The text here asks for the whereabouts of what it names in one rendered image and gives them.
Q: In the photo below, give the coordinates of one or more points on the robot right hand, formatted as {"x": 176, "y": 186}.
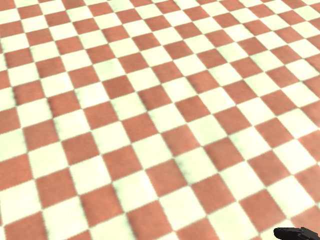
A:
{"x": 291, "y": 233}

